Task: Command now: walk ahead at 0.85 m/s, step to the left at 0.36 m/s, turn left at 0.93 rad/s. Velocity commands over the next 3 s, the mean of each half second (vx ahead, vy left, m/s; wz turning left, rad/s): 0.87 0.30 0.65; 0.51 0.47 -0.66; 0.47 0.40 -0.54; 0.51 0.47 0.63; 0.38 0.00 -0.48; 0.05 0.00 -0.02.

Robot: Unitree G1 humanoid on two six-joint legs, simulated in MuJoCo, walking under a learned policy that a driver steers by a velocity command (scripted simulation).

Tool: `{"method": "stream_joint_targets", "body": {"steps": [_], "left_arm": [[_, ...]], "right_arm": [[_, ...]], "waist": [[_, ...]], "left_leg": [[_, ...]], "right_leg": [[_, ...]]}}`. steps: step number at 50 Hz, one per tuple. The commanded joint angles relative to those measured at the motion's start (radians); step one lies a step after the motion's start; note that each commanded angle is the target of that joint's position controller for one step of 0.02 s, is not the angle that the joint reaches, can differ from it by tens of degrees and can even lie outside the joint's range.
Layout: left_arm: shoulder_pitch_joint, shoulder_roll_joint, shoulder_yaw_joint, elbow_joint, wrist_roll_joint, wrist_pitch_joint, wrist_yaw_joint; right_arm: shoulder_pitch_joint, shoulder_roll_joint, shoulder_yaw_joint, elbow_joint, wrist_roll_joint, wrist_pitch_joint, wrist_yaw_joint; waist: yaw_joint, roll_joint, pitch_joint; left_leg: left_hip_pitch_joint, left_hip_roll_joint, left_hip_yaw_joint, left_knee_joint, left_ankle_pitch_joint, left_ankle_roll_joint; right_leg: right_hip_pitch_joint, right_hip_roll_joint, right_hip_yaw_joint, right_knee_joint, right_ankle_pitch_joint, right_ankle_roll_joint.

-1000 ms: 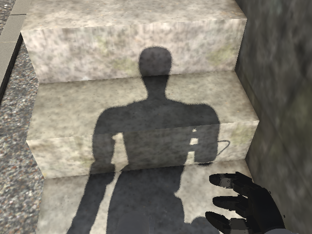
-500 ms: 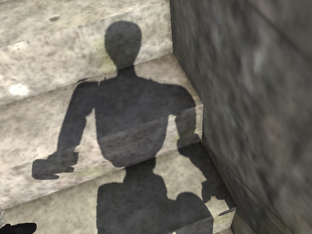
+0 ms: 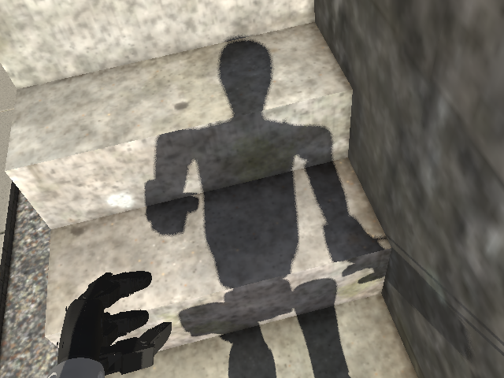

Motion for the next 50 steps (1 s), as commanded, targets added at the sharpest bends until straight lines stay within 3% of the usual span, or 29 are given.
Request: {"method": "stream_joint_targets", "body": {"steps": [1,2,3,6,8,10,11,13,15,16,18,19,20,23,25,26,27,28,30,32,34,35,36,37,39,42,45,48,50], "left_arm": [[0.137,0.058,0.027,0.058,0.051,-0.018,0.02],[0.037,0.155,0.075,0.001,0.083,-0.06,0.046],[-0.014,0.128,0.066,0.01,0.093,-0.067,0.025],[-0.078,0.236,0.099,0.036,0.095,-0.057,-0.006],[0.083,0.261,0.107,0.125,0.098,-0.043,-0.023],[0.015,0.211,0.1,0.092,0.022,-0.006,-0.051],[-0.101,0.171,0.089,-0.02,-0.051,-0.004,-0.056],[-0.114,0.098,0.064,-0.071,0.006,-0.039,-0.079],[-0.119,0.043,0.038,-0.063,0.005,-0.075,-0.107],[-0.085,0.032,0.025,-0.062,-0.003,-0.076,-0.106],[0.022,0.096,0.04,-0.044,-0.011,-0.059,-0.105],[0.294,0.199,0.105,0.104,-0.053,0.009,-0.019],[0.283,0.225,0.112,0.099,-0.039,0.026,-0.001],[0.12,0.164,0.095,0.046,-0.015,0.029,-0.024],[0.378,0.08,0.091,0.18,0.014,0.046,-0.016],[0.382,0.04,0.068,0.216,0.062,0.031,-0.027],[0.339,0.059,0.067,0.163,0.068,0.0,-0.028],[0.144,0.132,0.093,0.087,0.048,0.003,-0.015],[0.02,0.157,0.108,0.045,0.062,-0.008,0.018],[0.164,0.267,0.182,0.125,0.089,-0.01,0.038],[0.282,0.231,0.192,0.202,0.006,0.01,0.0],[0.312,0.238,0.199,0.209,-0.017,0.029,-0.003],[0.383,0.286,0.224,0.245,-0.001,0.04,-0.01],[0.378,0.291,0.233,0.237,-0.002,0.058,-0.014],[0.391,0.251,0.218,0.19,0.077,0.051,-0.034],[0.393,0.236,0.219,0.195,0.076,0.059,-0.057],[0.492,0.253,0.213,0.198,0.079,0.058,-0.077],[0.549,0.254,0.206,0.189,0.076,0.079,-0.04],[0.498,0.271,0.205,0.133,0.057,0.11,-0.024]], "right_arm": [[0.119,-0.046,-0.027,-0.047,0.004,-0.033,0.012],[0.148,-0.117,-0.044,-0.08,-0.01,-0.029,0.007],[0.229,-0.178,-0.053,-0.026,-0.036,-0.012,0.022],[0.198,-0.173,-0.037,0.024,0.082,0.01,0.098],[0.024,-0.127,-0.039,0.021,0.128,0.005,0.101],[0.258,-0.062,-0.042,0.136,0.119,-0.049,0.076],[0.194,-0.228,-0.084,0.102,0.058,-0.064,0.086],[0.133,-0.231,-0.063,0.077,0.04,-0.107,0.048],[0.109,-0.138,-0.031,0.048,0.012,-0.093,-0.018],[0.052,-0.137,-0.016,0.025,-0.007,-0.106,-0.04],[-0.055,-0.124,0.008,-0.007,-0.009,-0.119,-0.054],[-0.256,-0.087,0.01,-0.139,-0.005,-0.089,-0.02],[-0.238,-0.022,0.032,-0.137,-0.001,-0.07,-0.017],[-0.003,-0.005,0.04,-0.07,-0.028,-0.049,-0.028],[-0.101,0.041,0.06,-0.106,-0.032,-0.023,-0.043],[-0.252,0.1,0.093,-0.173,-0.006,-0.028,-0.021],[-0.226,0.148,0.103,-0.215,0.023,-0.039,-0.01],[-0.045,0.116,0.089,-0.205,0.017,-0.022,-0.003],[-0.178,-0.03,0.05,-0.215,0.067,-0.01,0.01],[-0.12,0.065,0.074,-0.194,0.112,-0.017,0.029],[-0.214,0.132,0.082,-0.181,0.032,-0.047,0.026],[-0.332,0.105,0.073,-0.2,0.001,-0.059,0.03],[-0.38,0.131,0.09,-0.232,-0.014,-0.073,0.015],[-0.388,0.153,0.105,-0.239,-0.021,-0.095,0.012],[-0.303,0.075,0.075,-0.222,-0.024,-0.172,-0.036],[-0.25,0.039,0.056,-0.177,-0.015,-0.155,-0.025],[-0.276,0.018,0.048,-0.162,-0.016,-0.182,-0.022],[-0.303,0.072,0.057,-0.143,-0.032,-0.2,-0.017],[-0.341,0.012,0.029,-0.15,-0.008,-0.215,-0.004]], "waist": [[0.025,-0.357,-0.219],[-0.026,-0.387,-0.284],[-0.076,-0.164,-0.237],[-0.133,-0.222,-0.078],[0.013,-0.295,0.005],[-0.062,-0.123,-0.066],[-0.047,0.264,-0.009],[0.049,0.136,-0.087],[0.058,-0.032,-0.15],[0.102,0.032,-0.204],[0.176,-0.042,-0.306],[0.173,0.037,-0.307],[0.16,0.02,-0.207],[0.089,-0.09,-0.112],[0.255,-0.235,-0.045],[0.253,-0.246,-0.072],[0.194,-0.27,-0.086],[0.055,-0.34,-0.149],[0.086,-0.281,-0.019],[0.127,-0.292,-0.062],[0.09,0.12,-0.156],[0.093,0.33,-0.225],[0.151,0.134,-0.27],[0.16,0.106,-0.229],[0.224,-0.017,-0.251],[0.18,-0.087,-0.152],[0.23,-0.063,-0.176],[0.265,0.007,-0.121],[0.269,0.05,-0.102]], "left_leg": [[-0.152,0.069,0.042,0.935,-0.301,-0.086],[-0.259,0.196,0.051,1.105,-0.191,-0.121],[-0.299,0.231,0.108,1.15,-0.127,-0.121],[-0.035,0.371,0.102,0.306,-0.222,-0.106],[0.095,0.377,0.204,-0.192,-0.35,-0.089],[0.431,0.244,0.365,-0.373,0.017,-0.032],[0.397,0.325,-0.148,-0.377,-0.063,0.113],[0.306,0.401,-0.332,-0.373,0.203,0.169],[0.311,0.425,-0.175,-0.288,0.315,0.151],[0.321,0.415,-0.07,-0.171,0.529,0.117],[0.302,0.478,-0.129,-0.181,0.474,0.09],[0.246,0.496,-0.063,-0.242,0.496,0.19],[0.156,0.468,0.007,-0.25,0.445,0.153],[0.182,0.391,0.133,-0.077,0.314,-0.052],[-0.015,0.241,0.208,0.381,-0.216,-0.119],[-0.224,0.237,0.174,0.709,-0.184,-0.134],[-0.306,0.267,0.071,0.765,-0.067,-0.225],[-0.218,0.285,0.082,0.661,-0.001,-0.275],[-0.146,0.338,0.053,0.284,-0.418,-0.261],[0.15,0.391,0.144,-0.271,-0.294,-0.094],[0.482,0.316,0.252,-0.39,0.177,0.014],[0.474,0.439,0.135,-0.337,0.535,0.092],[0.46,0.437,0.209,-0.422,0.426,0.081],[0.414,0.474,0.221,-0.428,0.501,0.074],[0.475,0.585,0.172,-0.348,0.69,0.046],[0.426,0.575,0.253,-0.29,0.517,0.092],[0.437,0.598,0.271,-0.322,0.386,0.056],[0.336,0.597,0.281,-0.263,0.161,0.044],[0.247,0.695,0.246,-0.322,0.151,0.077]], "right_leg": [[0.405,-0.274,-0.005,-0.289,0.729,-0.053],[0.37,-0.537,0.208,-0.354,0.459,-0.175],[0.402,-0.423,0.116,-0.397,0.243,-0.161],[0.216,-0.309,-0.099,-0.464,0.065,-0.057],[0.244,-0.259,-0.245,-0.386,0.137,-0.068],[0.121,-0.141,-0.317,0.09,0.159,-0.112],[-0.247,0.041,-0.289,0.406,-0.132,-0.013],[-0.283,0.033,-0.058,0.797,-0.093,0.041],[-0.379,0.039,-0.047,1.058,-0.005,0.029],[-0.405,0.029,-0.027,1.15,-0.051,0.016],[-0.421,0.054,-0.04,1.22,0.08,0.036],[-0.238,0.054,-0.083,1.103,-0.029,0.046],[-0.182,0.048,-0.067,0.877,-0.075,0.031],[-0.072,-0.035,0.079,0.185,-0.082,-0.071],[0.136,-0.075,0.082,-0.209,0.227,-0.186],[0.216,-0.035,0.098,-0.126,0.208,-0.171],[0.207,-0.12,0.345,-0.019,0.383,-0.202],[0.06,-0.197,0.619,-0.26,0.008,-0.247],[-0.119,-0.202,0.477,-0.278,0.057,-0.241],[-0.056,-0.163,0.323,-0.213,0.071,-0.158],[-0.16,0.147,-0.09,0.152,0.002,0.065],[-0.189,0.138,-0.087,0.562,-0.148,0.068],[-0.127,0.108,-0.088,0.705,-0.152,0.077],[-0.106,0.082,-0.101,0.709,-0.178,0.08],[-0.208,0.042,-0.066,0.912,-0.106,0.105],[-0.29,0.103,-0.185,0.961,-0.105,0.094],[-0.243,0.055,-0.155,0.816,-0.076,0.064],[-0.187,-0.008,-0.163,0.612,-0.137,0.027],[-0.162,-0.068,-0.153,0.584,-0.144,-0.006]]}}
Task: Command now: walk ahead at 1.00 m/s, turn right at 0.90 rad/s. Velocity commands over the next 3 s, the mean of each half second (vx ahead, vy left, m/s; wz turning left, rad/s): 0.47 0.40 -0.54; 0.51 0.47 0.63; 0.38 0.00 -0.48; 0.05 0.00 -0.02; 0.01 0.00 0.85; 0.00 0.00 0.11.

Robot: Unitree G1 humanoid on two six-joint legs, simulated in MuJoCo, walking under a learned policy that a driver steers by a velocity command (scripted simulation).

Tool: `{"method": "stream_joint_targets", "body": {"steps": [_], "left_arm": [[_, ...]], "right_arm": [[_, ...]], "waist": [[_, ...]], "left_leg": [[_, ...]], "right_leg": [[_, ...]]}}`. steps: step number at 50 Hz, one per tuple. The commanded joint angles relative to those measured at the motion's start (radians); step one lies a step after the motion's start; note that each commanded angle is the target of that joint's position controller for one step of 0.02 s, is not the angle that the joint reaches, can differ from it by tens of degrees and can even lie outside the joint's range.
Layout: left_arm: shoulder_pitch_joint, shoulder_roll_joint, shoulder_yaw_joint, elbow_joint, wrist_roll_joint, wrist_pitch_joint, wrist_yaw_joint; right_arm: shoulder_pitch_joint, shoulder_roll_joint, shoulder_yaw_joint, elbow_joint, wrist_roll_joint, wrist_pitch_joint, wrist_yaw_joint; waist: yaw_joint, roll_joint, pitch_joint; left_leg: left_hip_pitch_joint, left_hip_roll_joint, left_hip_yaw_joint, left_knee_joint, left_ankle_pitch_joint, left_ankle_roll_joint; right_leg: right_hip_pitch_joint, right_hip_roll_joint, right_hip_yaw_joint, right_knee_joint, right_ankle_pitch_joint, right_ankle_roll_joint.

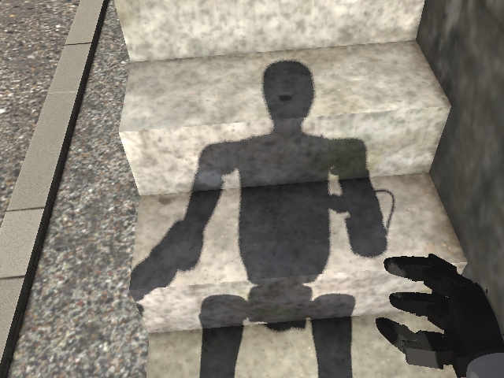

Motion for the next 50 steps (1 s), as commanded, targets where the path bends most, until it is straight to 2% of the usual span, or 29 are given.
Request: {"method": "stream_joint_targets", "body": {"steps": [1,4,6,8,9,10,12,13,14,15,16,17,19,20,21,27,29,30,32,34,35,36,37,38,39,41,48,49,50], "left_arm": [[-0.178,0.068,-0.025,-0.238,0.004,0.021,-0.063],[-0.045,0.041,-0.039,-0.207,0.004,-0.025,-0.086],[0.457,0.055,-0.003,0.022,-0.04,0.013,0.015],[0.55,-0.001,-0.024,0.139,0.016,0.009,0.017],[0.399,-0.187,-0.106,0.074,-0.006,-0.044,-0.048],[0.276,-0.18,-0.123,0.037,0.01,-0.056,-0.065],[0.188,-0.126,-0.164,-0.025,0.027,-0.069,-0.017],[0.167,-0.068,-0.136,-0.074,-0.011,-0.044,0.018],[0.162,0.133,-0.056,-0.015,0.049,-0.13,0.102],[0.087,0.19,-0.034,-0.052,0.005,-0.15,0.113],[0.089,0.22,-0.015,-0.064,0.006,-0.174,0.126],[0.196,0.092,-0.056,0.043,0.026,-0.181,0.129],[0.284,-0.01,-0.078,0.085,0.037,-0.172,0.115],[0.281,-0.038,-0.11,-0.019,0.022,-0.15,0.151],[0.286,-0.039,-0.108,-0.035,0.023,-0.133,0.18],[0.166,-0.042,-0.144,-0.118,-0.012,-0.1,0.149],[0.11,0.038,-0.105,-0.14,-0.082,-0.077,0.138],[0.236,0.074,-0.068,-0.008,-0.014,-0.113,0.104],[0.423,0.08,-0.071,0.108,-0.004,-0.109,0.095],[0.389,0.123,-0.05,0.11,0.026,-0.092,0.098],[0.036,0.065,-0.108,0.006,-0.051,-0.012,0.135],[-0.077,0.221,-0.045,-0.041,0.007,-0.058,0.07],[-0.052,0.217,-0.054,-0.027,-0.032,-0.072,0.04],[-0.055,0.177,-0.069,-0.022,-0.052,-0.065,0.038],[-0.248,0.06,-0.097,-0.12,-0.034,-0.093,0.005],[-0.36,-0.103,-0.116,-0.22,0.011,-0.095,-0.048],[-0.249,-0.063,-0.139,-0.22,-0.035,-0.123,0.0],[-0.283,-0.122,-0.152,-0.22,-0.045,-0.117,0.009],[-0.48,-0.26,-0.204,-0.289,0.02,-0.131,-0.025]], "right_arm": [[0.107,-0.198,-0.056,0.076,0.019,-0.083,-0.03],[0.028,-0.136,-0.046,0.095,0.01,-0.117,-0.054],[-0.344,0.028,-0.012,-0.045,-0.022,-0.033,0.038],[-0.205,0.049,-0.004,-0.007,-0.031,0.014,0.035],[-0.311,0.164,0.063,-0.15,0.26,0.053,0.083],[-0.386,0.218,0.128,-0.221,0.367,0.066,0.104],[-0.322,0.17,0.106,-0.277,0.239,0.111,0.086],[-0.207,0.156,0.076,-0.282,0.259,0.081,0.103],[0.167,0.125,0.072,-0.103,-0.014,0.116,0.054],[0.178,0.02,0.02,-0.074,-0.052,0.147,-0.001],[0.015,0.024,-0.001,-0.14,-0.036,0.172,-0.026],[-0.166,-0.019,-0.034,-0.172,-0.046,0.179,-0.015],[-0.18,-0.014,-0.048,-0.095,-0.007,0.202,0.012],[-0.431,-0.164,-0.059,-0.169,0.221,0.139,0.038],[-0.399,-0.14,-0.053,-0.152,0.231,0.123,0.058],[-0.328,-0.121,-0.014,-0.137,0.183,0.175,0.085],[-0.276,-0.03,0.043,-0.1,0.22,0.189,0.123],[-0.103,0.077,0.066,-0.036,0.075,0.221,0.079],[-0.075,0.034,0.034,-0.015,0.028,0.239,0.061],[-0.112,0.033,0.033,-0.075,0.03,0.217,0.072],[-0.126,-0.058,-0.011,-0.145,0.224,0.192,0.118],[0.288,-0.054,0.025,0.002,0.066,0.216,0.088],[0.35,-0.129,-0.02,0.018,0.056,0.227,0.074],[0.409,-0.195,-0.055,0.054,0.03,0.223,0.076],[0.397,-0.323,-0.107,0.014,0.035,0.215,0.041],[0.183,-0.265,-0.107,-0.009,0.111,0.148,0.037],[0.311,-0.152,-0.09,0.115,0.049,0.055,0.032],[0.354,-0.153,-0.086,0.136,0.047,0.043,0.029],[0.584,-0.078,-0.057,0.331,0.052,-0.011,0.004]], "waist": [[0.0,0.015,-0.092],[0.07,0.051,-0.199],[0.273,0.182,-0.037],[0.251,-0.265,0.09],[0.077,-0.199,0.131],[0.082,-0.271,0.11],[-0.083,0.034,0.003],[-0.167,-0.017,-0.077],[-0.17,-0.216,-0.226],[-0.168,-0.012,-0.295],[-0.12,-0.084,-0.143],[-0.059,0.107,-0.016],[-0.002,0.105,0.025],[0.051,0.03,0.092],[0.04,-0.082,-0.013],[-0.097,-0.094,0.063],[-0.143,-0.084,0.135],[-0.05,-0.289,0.072],[-0.008,-0.213,-0.01],[-0.021,-0.252,-0.019],[-0.346,-0.171,0.067],[-0.282,-0.204,-0.163],[-0.277,-0.199,-0.206],[-0.291,-0.133,-0.253],[-0.361,0.323,-0.262],[-0.279,0.238,-0.09],[-0.126,-0.039,0.123],[-0.144,0.009,0.119],[-0.13,-0.264,0.148]], "left_leg": [[0.135,0.401,-0.402,-0.294,-0.039,0.093],[0.275,0.43,-0.406,-0.323,-0.094,0.05],[-0.087,0.228,-0.081,-0.077,0.009,-0.003],[-0.325,0.012,0.096,0.395,-0.434,-0.02],[-0.662,0.051,-0.002,0.774,-0.378,0.002],[-0.564,0.081,-0.053,0.968,-0.395,0.049],[-0.574,0.072,-0.169,1.147,-0.265,0.14],[-0.764,0.037,-0.246,1.362,-0.24,0.014],[-0.929,0.082,-0.393,1.665,-0.057,-0.027],[-0.937,0.062,-0.412,1.762,0.039,-0.083],[-0.994,0.121,-0.45,1.736,0.091,-0.104],[-1.053,0.092,-0.485,1.732,0.17,-0.072],[-0.985,-0.012,-0.481,1.572,0.203,-0.03],[-1.206,-0.141,-0.563,1.65,0.346,-0.036],[-1.194,-0.123,-0.54,1.713,0.379,-0.041],[-0.887,-0.07,-0.454,1.289,0.323,-0.082],[-0.443,-0.045,-0.255,0.671,0.003,0.013],[-0.584,-0.006,-0.218,0.734,-0.333,0.035],[-0.893,-0.007,-0.146,1.062,-0.418,0.09],[-1.003,0.031,-0.263,1.107,-0.416,0.108],[-0.574,-0.011,-0.366,0.769,-0.454,0.218],[-0.138,-0.123,-0.248,0.556,-0.539,0.141],[0.037,-0.196,-0.23,0.435,-0.516,0.142],[0.245,-0.257,-0.323,0.234,-0.479,0.187],[0.304,-0.021,-1.105,-0.338,-0.911,0.328],[0.011,0.008,-1.294,-0.502,-0.804,0.284],[-0.072,-0.053,-0.882,-0.413,-0.213,0.108],[-0.037,-0.025,-0.88,-0.421,-0.078,0.124],[0.013,0.008,-0.967,-0.365,-0.176,-0.035]], "right_leg": [[-0.187,-0.05,-0.007,0.113,0.335,-0.071],[-0.247,-0.139,0.136,0.101,0.263,-0.088],[0.149,-0.254,0.081,-0.474,-0.017,-0.118],[0.465,-0.165,-0.227,-0.926,0.639,-0.127],[0.552,-0.085,-0.079,-1.038,0.763,-0.099],[0.388,-0.098,-0.142,-1.251,0.974,-0.095],[0.45,-0.114,-0.061,-1.282,1.077,0.0],[0.563,-0.29,0.26,-1.046,1.593,0.025],[0.735,-0.53,0.418,-0.915,1.568,-0.217],[0.717,-0.616,0.53,-1.115,0.974,-0.323],[0.553,-0.752,0.765,-1.33,0.411,-0.391],[0.59,-0.675,0.649,-1.344,0.382,-0.35],[0.61,-0.493,0.407,-1.177,0.414,-0.258],[0.783,-0.389,0.302,-1.099,0.721,-0.184],[0.851,-0.4,0.234,-1.07,0.84,-0.159],[0.463,-0.248,-0.141,-1.249,0.745,-0.073],[0.207,-0.229,-0.244,-1.511,0.84,-0.074],[0.576,-0.398,-0.147,-1.431,0.978,-0.182],[0.989,-0.487,-0.175,-1.167,1.673,-0.195],[1.05,-0.524,-0.155,-1.092,1.756,-0.202],[0.583,-0.366,-0.307,-1.048,1.916,-0.099],[0.472,-0.415,-0.265,-0.979,1.829,-0.216],[0.45,-0.417,-0.224,-0.864,1.847,-0.249],[0.297,-0.343,-0.161,-0.628,1.655,-0.22],[-0.131,0.047,-0.111,-0.143,0.401,-0.136],[-0.349,0.09,0.232,0.518,0.232,-0.097],[-0.542,0.032,0.165,0.651,0.251,-0.038],[-0.626,0.081,0.111,0.878,0.227,-0.044],[-0.827,0.064,0.226,0.905,0.42,-0.067]]}}
Over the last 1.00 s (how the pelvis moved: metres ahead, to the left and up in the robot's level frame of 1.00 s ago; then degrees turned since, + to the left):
-0.05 0.10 0.01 -5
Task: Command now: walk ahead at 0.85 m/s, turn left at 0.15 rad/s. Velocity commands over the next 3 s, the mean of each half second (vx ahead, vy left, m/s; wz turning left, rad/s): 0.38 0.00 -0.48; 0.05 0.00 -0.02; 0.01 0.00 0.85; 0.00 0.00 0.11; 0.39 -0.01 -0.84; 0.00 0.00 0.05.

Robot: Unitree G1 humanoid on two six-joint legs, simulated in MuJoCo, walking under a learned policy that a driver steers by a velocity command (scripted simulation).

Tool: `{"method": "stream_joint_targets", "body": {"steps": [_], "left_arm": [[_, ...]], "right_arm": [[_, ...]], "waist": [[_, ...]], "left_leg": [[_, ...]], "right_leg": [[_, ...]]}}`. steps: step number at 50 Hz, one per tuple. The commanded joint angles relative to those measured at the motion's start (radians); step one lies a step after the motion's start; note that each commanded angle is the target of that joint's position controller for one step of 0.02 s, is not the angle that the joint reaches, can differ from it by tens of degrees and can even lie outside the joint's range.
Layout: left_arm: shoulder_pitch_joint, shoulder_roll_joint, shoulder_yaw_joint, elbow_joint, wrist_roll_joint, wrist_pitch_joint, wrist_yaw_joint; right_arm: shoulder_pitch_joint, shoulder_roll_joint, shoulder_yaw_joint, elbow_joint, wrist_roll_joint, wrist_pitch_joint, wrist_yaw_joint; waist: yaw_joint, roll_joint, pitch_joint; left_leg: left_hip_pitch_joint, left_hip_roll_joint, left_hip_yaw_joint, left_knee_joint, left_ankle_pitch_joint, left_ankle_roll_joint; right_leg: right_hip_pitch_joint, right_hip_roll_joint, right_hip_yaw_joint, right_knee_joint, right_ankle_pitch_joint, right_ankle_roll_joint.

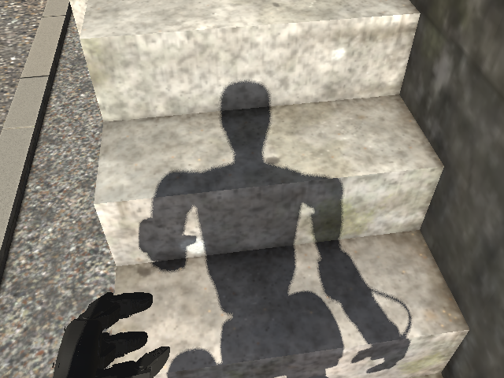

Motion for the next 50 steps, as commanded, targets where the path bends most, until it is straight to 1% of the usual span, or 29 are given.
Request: {"method": "stream_joint_targets", "body": {"steps": [1,5,6,7,9,10,12,14,15,16,17,20,22,24,27,31,32,34,35,37,39,40,41,42,43,45,46,47,50], "left_arm": [[-0.054,-0.106,-0.031,-0.056,0.013,-0.019,-0.023],[-0.035,-0.033,0.006,-0.02,-0.042,-0.008,-0.027],[-0.149,0.177,0.012,-0.173,-0.157,-0.026,-0.103],[-0.223,0.223,0.052,-0.115,-0.157,-0.019,-0.134],[-0.116,0.031,-0.049,-0.104,-0.075,0.117,-0.217],[0.093,0.019,-0.06,-0.016,-0.069,0.186,-0.247],[0.184,0.063,-0.036,0.037,-0.049,0.258,-0.219],[0.424,0.158,0.029,0.139,-0.065,0.267,-0.161],[0.556,0.201,0.032,0.23,-0.019,0.266,-0.145],[0.521,0.134,0.017,0.163,0.023,0.188,-0.135],[0.571,0.065,0.006,0.253,0.048,0.128,-0.15],[0.521,-0.067,-0.032,0.398,0.007,-0.053,-0.2],[0.388,-0.095,-0.042,0.419,-0.004,-0.079,-0.216],[0.323,0.006,0.002,0.385,-0.039,-0.083,-0.214],[0.535,0.002,-0.005,0.469,-0.027,-0.089,-0.2],[0.672,0.013,-0.015,0.462,-0.023,-0.117,-0.168],[0.521,0.06,0.016,0.359,-0.121,0.005,-0.002],[0.502,0.103,0.016,0.246,-0.094,0.092,0.104],[0.389,0.119,0.03,0.146,-0.076,0.105,0.112],[0.49,0.118,0.035,0.083,-0.122,0.161,0.148],[0.404,0.216,0.062,0.006,-0.177,0.222,0.177],[0.36,0.204,0.056,-0.04,-0.161,0.236,0.188],[0.359,0.205,0.042,-0.063,-0.061,0.246,0.192],[0.273,0.163,0.017,-0.113,-0.022,0.243,0.186],[0.192,0.099,0.014,-0.168,-0.006,0.228,0.162],[0.281,0.09,0.001,-0.219,0.011,0.216,0.132],[0.306,0.185,0.052,0.059,0.014,0.188,0.076],[0.34,0.146,0.023,0.071,0.077,0.1,0.008],[0.117,0.115,-0.014,0.086,0.071,-0.008,-0.128]], "right_arm": [[0.132,-0.032,0.005,0.101,-0.015,-0.105,-0.026],[0.093,-0.063,-0.008,0.144,-0.015,-0.124,-0.004],[-0.041,-0.077,0.111,0.003,-0.095,-0.076,0.09],[0.013,-0.044,0.112,0.048,-0.129,-0.038,0.082],[-0.065,-0.197,0.107,0.103,-0.143,0.055,0.13],[0.006,-0.296,0.087,0.172,-0.123,0.057,0.159],[0.017,-0.314,0.061,0.208,-0.042,0.016,0.116],[0.012,-0.266,0.047,0.194,-0.085,0.035,0.086],[-0.068,-0.144,0.068,0.144,-0.134,0.066,0.08],[-0.176,-0.134,0.056,0.126,-0.029,0.048,0.093],[-0.272,-0.094,0.076,0.079,0.009,0.054,0.079],[-0.314,-0.036,0.095,-0.007,-0.041,0.033,-0.023],[-0.35,-0.068,0.074,-0.059,-0.017,0.033,-0.076],[-0.447,-0.109,0.045,-0.12,0.008,0.017,-0.084],[-0.469,-0.038,0.064,-0.132,-0.019,0.037,-0.066],[-0.561,-0.011,0.076,-0.22,0.003,0.06,-0.1],[-0.748,0.15,0.161,-0.29,0.046,0.008,-0.122],[-0.738,0.147,0.182,-0.348,0.1,-0.001,-0.118],[-0.677,0.11,0.17,-0.356,0.122,0.014,-0.094],[-0.846,0.104,0.179,-0.454,0.128,0.009,-0.07],[-0.663,0.074,0.153,-0.476,0.166,0.004,-0.022],[-0.578,0.116,0.152,-0.437,0.19,-0.002,-0.011],[-0.495,0.077,0.133,-0.373,0.164,-0.019,0.003],[-0.399,0.079,0.131,-0.33,0.122,-0.008,0.028],[-0.481,0.068,0.136,-0.305,0.049,-0.015,0.045],[-0.553,0.02,0.122,-0.302,0.038,0.001,0.042],[-0.341,0.07,0.194,-0.342,-0.132,0.104,0.072],[-0.32,0.077,0.184,-0.288,-0.028,0.079,0.028],[-0.273,0.092,0.199,-0.249,0.0,0.034,-0.085]], "waist": [[0.097,-0.223,0.138],[0.089,0.017,0.132],[0.134,0.295,0.197],[0.076,0.275,0.053],[0.241,0.244,-0.198],[0.263,0.26,-0.263],[0.225,0.245,-0.285],[0.246,0.166,-0.376],[0.253,-0.124,-0.489],[0.309,-0.253,-0.373],[0.307,-0.01,-0.204],[0.145,0.051,-0.156],[0.097,0.007,-0.146],[0.108,-0.101,-0.149],[0.125,-0.082,-0.152],[0.172,-0.074,-0.197],[0.193,0.132,-0.003],[0.15,0.023,-0.119],[0.119,-0.061,-0.094],[0.249,-0.005,-0.003],[0.162,-0.055,-0.248],[0.126,-0.017,-0.35],[0.069,0.186,-0.409],[-0.04,0.295,-0.346],[-0.003,0.316,-0.228],[0.144,0.212,-0.21],[0.045,-0.499,-0.253],[0.077,-0.141,-0.171],[0.054,0.012,-0.139]], "left_leg": [[0.055,0.313,-0.463,-0.289,-0.116,-0.133],[0.113,0.284,-0.152,-0.286,0.188,-0.248],[-0.064,0.15,0.052,-0.294,0.84,-0.107],[-0.089,0.235,0.011,-0.371,1.192,-0.052],[-0.181,0.442,-0.076,-0.476,2.208,0.135],[-0.012,0.499,-0.041,-0.443,2.62,0.183],[0.545,0.522,0.071,-0.251,2.816,0.205],[0.32,0.502,0.129,0.087,2.429,0.141],[-0.111,0.298,0.053,0.544,1.386,0.057],[-0.488,0.082,-0.144,1.143,0.505,-0.044],[-0.742,0.042,-0.226,1.284,0.536,0.065],[-0.906,0.116,-0.199,1.214,0.354,0.082],[-0.882,0.14,-0.105,1.188,0.217,0.036],[-0.783,0.113,-0.058,1.269,-0.012,-0.005],[-1.019,0.089,-0.072,1.491,0.016,0.007],[-1.202,0.097,-0.092,1.475,-0.103,-0.062],[-1.082,0.27,-0.052,1.312,0.012,-0.145],[-0.927,0.271,-0.009,1.091,-0.005,-0.242],[-0.733,0.289,0.005,0.902,-0.015,-0.253],[-0.688,0.24,0.094,0.615,-0.349,-0.234],[-0.466,0.258,0.166,0.216,-0.318,-0.181],[-0.171,0.273,0.114,0.054,-0.066,-0.129],[0.147,0.356,-0.128,0.224,0.57,0.001],[0.116,0.423,-0.307,0.182,0.86,0.053],[-0.044,0.528,-0.425,0.079,0.968,0.061],[-0.113,0.376,-0.278,0.213,1.098,0.007],[-0.039,0.323,-0.38,0.309,0.766,0.11],[-0.085,0.33,-0.492,0.374,0.656,0.132],[-0.131,0.109,-0.266,0.216,0.557,0.039]], "right_leg": [[-0.431,0.022,0.132,0.261,0.193,-0.027],[-0.512,0.129,0.066,0.325,0.084,-0.033],[-0.557,0.175,0.003,-0.032,0.047,-0.095],[-0.417,0.155,-0.15,-0.19,-0.012,-0.112],[0.027,0.1,-0.187,-0.648,-0.087,-0.123],[0.153,0.116,-0.159,-0.708,0.083,-0.075],[-0.051,0.164,-0.24,-1.109,-0.061,-0.034],[0.391,0.244,-0.031,-1.343,0.099,-0.119],[0.693,0.148,0.342,-1.394,0.226,-0.323],[0.642,-0.025,0.694,-1.588,-0.161,-0.444],[0.597,-0.031,0.734,-1.593,-0.315,-0.396],[0.584,0.051,0.548,-1.64,-0.237,-0.283],[0.433,0.072,0.433,-1.667,-0.109,-0.236],[0.307,0.04,0.54,-1.748,-0.159,-0.234],[0.501,0.01,0.619,-1.66,-0.133,-0.236],[0.823,-0.058,0.673,-1.555,0.337,-0.277],[0.9,-0.168,0.641,-1.609,0.326,-0.148],[0.908,-0.089,0.631,-1.617,0.34,-0.089],[0.776,-0.083,0.576,-1.669,0.348,-0.082],[0.91,-0.036,0.49,-1.71,0.685,-0.028],[1.207,-0.066,0.354,-1.572,1.114,0.061],[1.104,-0.043,0.324,-1.567,1.094,0.097],[0.813,0.062,0.238,-1.456,0.96,0.17],[0.661,0.09,0.189,-1.253,0.39,0.168],[0.489,0.13,0.137,-0.881,-0.201,0.165],[0.49,0.127,0.027,-0.619,-0.248,0.144],[0.023,0.18,0.286,-0.32,0.137,0.126],[-0.01,0.055,0.327,-0.387,0.239,0.105],[-0.002,0.007,0.153,-0.547,0.178,0.045]]}}
Over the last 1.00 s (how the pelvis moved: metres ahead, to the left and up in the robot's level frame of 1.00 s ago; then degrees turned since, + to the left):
0.13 0.04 0.01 8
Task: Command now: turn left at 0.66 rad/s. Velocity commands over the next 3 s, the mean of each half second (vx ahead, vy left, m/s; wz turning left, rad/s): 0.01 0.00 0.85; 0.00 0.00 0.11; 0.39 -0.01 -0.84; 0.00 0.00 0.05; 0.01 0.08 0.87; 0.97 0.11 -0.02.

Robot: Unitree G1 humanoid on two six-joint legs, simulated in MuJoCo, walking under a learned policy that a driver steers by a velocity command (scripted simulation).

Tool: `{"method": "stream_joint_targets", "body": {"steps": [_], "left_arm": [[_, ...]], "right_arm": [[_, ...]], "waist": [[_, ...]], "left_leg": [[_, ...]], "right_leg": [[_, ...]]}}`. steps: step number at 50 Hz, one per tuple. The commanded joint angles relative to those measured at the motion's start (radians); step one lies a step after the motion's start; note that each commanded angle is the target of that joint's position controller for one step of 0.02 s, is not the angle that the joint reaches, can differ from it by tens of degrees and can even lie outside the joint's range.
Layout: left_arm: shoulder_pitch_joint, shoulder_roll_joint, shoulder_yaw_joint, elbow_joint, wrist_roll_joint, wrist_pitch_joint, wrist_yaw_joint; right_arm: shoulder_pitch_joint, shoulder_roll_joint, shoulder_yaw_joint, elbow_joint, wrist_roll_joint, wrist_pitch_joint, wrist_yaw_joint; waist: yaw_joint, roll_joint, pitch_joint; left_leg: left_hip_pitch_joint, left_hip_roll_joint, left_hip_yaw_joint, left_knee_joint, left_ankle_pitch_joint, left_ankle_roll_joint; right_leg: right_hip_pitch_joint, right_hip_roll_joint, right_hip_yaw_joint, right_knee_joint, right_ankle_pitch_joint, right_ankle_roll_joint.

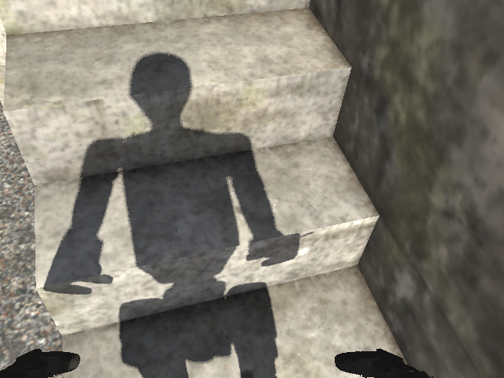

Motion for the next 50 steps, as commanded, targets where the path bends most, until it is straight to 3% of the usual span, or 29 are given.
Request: {"method": "stream_joint_targets", "body": {"steps": [1,4,7,9,10,12,14,16,17,19,20,21,22,23,25,26,27,29,32,35,36,37,38,39,40,42,43,45,50], "left_arm": [[-0.019,-0.07,-0.056,0.052,-0.003,-0.096,-0.116],[0.056,-0.055,-0.058,0.09,0.011,-0.077,-0.143],[0.127,0.011,-0.005,0.16,0.005,-0.045,-0.15],[0.08,0.003,-0.004,0.148,0.018,-0.036,-0.121],[0.049,0.02,0.001,0.126,-0.008,-0.052,-0.1],[0.014,-0.013,-0.008,0.09,0.005,-0.083,-0.092],[0.154,-0.056,-0.007,0.094,0.023,-0.112,-0.108],[0.406,-0.099,-0.029,0.142,0.037,-0.068,-0.183],[0.425,-0.15,-0.059,0.156,0.032,-0.052,-0.209],[0.541,-0.168,-0.088,0.217,0.0,-0.037,-0.25],[0.465,-0.163,-0.084,0.224,-0.033,-0.045,-0.262],[0.319,-0.025,-0.053,0.137,-0.08,-0.062,-0.276],[0.196,0.079,-0.012,0.049,-0.066,-0.053,-0.283],[0.105,0.135,0.024,0.011,-0.045,-0.06,-0.264],[0.027,0.057,0.018,-0.008,-0.059,-0.079,-0.18],[-0.047,0.038,-0.007,-0.044,-0.049,-0.11,-0.132],[-0.114,0.032,-0.014,-0.079,-0.049,-0.14,-0.094],[-0.093,-0.014,-0.032,-0.098,-0.079,-0.18,-0.05],[0.024,-0.087,-0.057,-0.093,-0.133,-0.205,-0.061],[0.22,0.009,0.002,-0.02,-0.148,-0.136,-0.073],[0.177,-0.002,-0.01,-0.014,-0.118,-0.111,-0.104],[0.07,-0.116,-0.06,-0.031,-0.088,-0.104,-0.153],[0.209,-0.067,-0.005,0.128,-0.121,-0.104,-0.059],[0.206,-0.162,-0.04,0.129,-0.168,-0.124,-0.044],[0.058,-0.244,-0.11,-0.053,-0.057,-0.145,-0.163],[0.007,-0.203,-0.075,-0.032,-0.07,-0.159,-0.188],[0.022,-0.164,-0.06,-0.033,-0.061,-0.156,-0.177],[0.047,-0.126,-0.033,-0.038,-0.035,-0.159,-0.155],[0.1,-0.107,-0.01,-0.019,-0.033,-0.13,-0.155]], "right_arm": [[0.055,-0.098,-0.037,-0.038,0.003,-0.046,-0.085],[0.116,-0.156,-0.074,-0.064,0.023,-0.111,-0.133],[0.145,-0.23,-0.094,-0.055,0.045,-0.129,-0.113],[0.205,-0.183,-0.073,-0.033,0.043,-0.117,-0.096],[0.24,-0.169,-0.065,-0.011,0.041,-0.115,-0.086],[0.208,-0.161,-0.058,-0.022,0.05,-0.116,-0.095],[0.099,-0.211,-0.073,-0.044,0.063,-0.135,-0.121],[-0.02,-0.233,-0.097,-0.074,0.05,-0.132,-0.147],[-0.023,-0.215,-0.1,-0.059,0.045,-0.118,-0.156],[0.03,-0.239,-0.114,-0.041,0.106,-0.105,-0.181],[0.158,-0.239,-0.122,-0.018,0.088,-0.081,-0.166],[0.267,-0.198,-0.142,-0.07,0.056,-0.063,-0.118],[0.36,-0.246,-0.156,0.007,0.015,-0.076,-0.07],[0.365,-0.262,-0.176,0.032,0.003,-0.081,-0.039],[0.205,-0.23,-0.185,0.087,0.01,-0.105,-0.022],[0.041,-0.256,-0.187,0.096,0.017,-0.109,0.014],[-0.028,-0.28,-0.199,0.094,0.034,-0.101,0.023],[-0.112,-0.312,-0.22,0.085,0.023,-0.079,0.034],[-0.052,-0.229,-0.197,0.123,0.015,-0.059,0.076],[-0.19,-0.201,-0.177,0.08,-0.038,-0.037,0.084],[-0.136,-0.211,-0.177,0.087,-0.028,-0.037,0.082],[-0.073,-0.214,-0.188,0.103,0.006,-0.066,0.078],[0.158,-0.131,-0.157,0.18,0.057,-0.03,0.059],[0.082,-0.218,-0.16,0.187,0.003,-0.034,0.032],[-0.046,-0.296,-0.216,0.123,-0.003,-0.05,0.054],[-0.085,-0.237,-0.21,0.109,-0.016,-0.044,0.067],[-0.109,-0.262,-0.216,0.087,0.0,-0.048,0.046],[-0.132,-0.331,-0.248,0.06,-0.016,-0.076,-0.013],[-0.082,-0.349,-0.271,0.074,-0.003,-0.115,-0.093]], "waist": [[0.016,0.112,-0.032],[0.02,0.145,-0.168],[0.015,0.176,-0.199],[-0.012,0.16,-0.219],[-0.021,0.151,-0.226],[-0.008,0.19,-0.18],[0.08,0.162,-0.177],[0.162,0.148,-0.092],[0.165,0.087,-0.018],[0.174,0.135,0.071],[0.074,0.123,0.036],[-0.102,-0.11,-0.089],[-0.087,-0.217,-0.17],[-0.093,-0.241,-0.147],[-0.033,-0.092,-0.014],[0.049,0.053,0.088],[0.064,0.049,0.137],[0.118,0.055,0.137],[0.128,0.078,0.145],[0.239,0.019,0.198],[0.192,0.025,0.177],[0.111,0.011,0.145],[0.021,-0.092,0.135],[0.081,0.213,0.122],[0.077,0.218,0.086],[0.078,0.075,0.132],[0.083,0.074,0.117],[0.077,0.086,0.098],[0.048,0.173,0.042]], "left_leg": [[0.212,0.03,-0.297,-0.299,0.814,0.062],[0.265,0.018,-0.389,-0.265,0.866,0.068],[0.231,0.109,-0.604,-0.213,1.003,0.168],[0.234,0.137,-0.712,-0.201,0.953,0.207],[0.258,0.134,-0.654,-0.184,0.94,0.19],[0.166,0.102,-0.623,-0.151,0.87,0.175],[-0.03,0.028,-0.485,-0.125,0.702,0.085],[-0.363,-0.079,-0.34,-0.096,0.314,0.003],[-0.356,-0.111,-0.293,-0.052,0.166,-0.043],[-0.159,-0.113,-0.267,0.057,0.233,-0.124],[-0.148,-0.113,-0.195,0.171,0.197,-0.101],[-0.379,-0.164,-0.041,0.397,-0.154,-0.169],[-0.522,-0.143,-0.03,0.801,-0.278,-0.191],[-0.552,-0.081,-0.014,1.026,-0.178,-0.182],[-0.484,0.049,-0.064,1.132,0.047,-0.171],[-0.451,0.091,-0.077,1.128,0.227,-0.155],[-0.376,0.105,-0.091,1.05,0.28,-0.171],[-0.219,0.163,-0.071,0.745,0.305,-0.185],[-0.102,0.295,-0.073,0.034,0.204,-0.226],[0.096,0.208,0.212,-0.526,-0.055,-0.193],[0.235,0.215,0.165,-0.687,0.225,-0.157],[0.442,0.233,0.089,-0.69,0.466,-0.125],[0.552,0.225,0.021,-0.919,0.416,-0.088],[0.577,0.269,0.046,-0.691,0.708,-0.098],[0.453,0.239,0.085,-0.714,0.389,-0.012],[0.377,0.288,0.042,-0.758,0.195,-0.028],[0.423,0.292,0.029,-0.756,0.118,-0.01],[0.426,0.319,0.024,-0.749,0.065,0.042],[0.543,0.408,-0.01,-0.804,0.186,0.128]], "right_leg": [[-0.226,-0.087,-0.023,-0.104,0.035,-0.027],[-0.177,-0.086,-0.015,-0.328,-0.03,0.023],[-0.245,-0.071,0.06,-0.093,-0.054,0.014],[-0.319,-0.053,0.109,0.107,-0.096,0.008],[-0.325,-0.059,0.118,0.088,-0.143,0.016],[-0.262,-0.07,0.08,-0.021,-0.193,0.008],[0.019,-0.094,-0.065,-0.335,-0.131,0.04],[0.46,-0.094,-0.154,-0.554,0.068,-0.003],[0.472,-0.132,-0.129,-0.766,0.187,-0.049],[0.54,-0.207,-0.167,-1.358,0.346,-0.109],[0.616,-0.258,-0.185,-1.409,0.356,-0.188],[0.747,-0.381,-0.031,-0.973,1.009,-0.379],[0.75,-0.485,0.092,-0.946,1.095,-0.52],[0.645,-0.574,0.159,-1.039,0.886,-0.554],[0.463,-0.587,0.219,-1.205,0.149,-0.482],[0.363,-0.509,0.227,-1.298,-0.29,-0.45],[0.303,-0.47,0.205,-1.351,-0.443,-0.429],[0.346,-0.411,0.095,-1.354,-0.475,-0.372],[0.536,-0.387,0.018,-1.32,-0.433,-0.263],[0.576,-0.378,0.035,-1.415,-0.409,-0.306],[0.525,-0.395,0.063,-1.393,-0.367,-0.309],[0.428,-0.383,0.053,-1.353,-0.329,-0.239],[0.396,-0.264,-0.198,-1.182,-0.066,-0.158],[0.369,-0.247,-0.236,-1.289,-0.045,-0.073],[0.565,-0.194,-0.222,-1.22,-0.282,-0.046],[0.531,-0.181,-0.171,-1.231,-0.258,-0.083],[0.472,-0.176,-0.154,-1.246,-0.277,-0.101],[0.434,-0.173,-0.126,-1.222,-0.238,-0.12],[0.332,-0.149,-0.104,-1.128,-0.13,-0.137]]}}
Over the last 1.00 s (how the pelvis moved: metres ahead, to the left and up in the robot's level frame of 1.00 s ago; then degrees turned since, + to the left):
0.34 0.00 0.33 -12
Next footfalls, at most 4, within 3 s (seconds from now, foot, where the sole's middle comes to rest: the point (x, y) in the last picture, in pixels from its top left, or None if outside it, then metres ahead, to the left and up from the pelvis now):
0.40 right None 0.01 -0.24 -0.88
0.74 left None -0.10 0.01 -0.88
1.66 right None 0.15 -0.21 -0.69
2.20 left None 0.11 0.03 -0.69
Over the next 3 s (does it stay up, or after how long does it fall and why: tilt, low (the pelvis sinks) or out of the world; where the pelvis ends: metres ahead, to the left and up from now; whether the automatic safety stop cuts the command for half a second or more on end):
stays up -0.01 -0.10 -0.12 its command is cut before an obstacle after 1.5 s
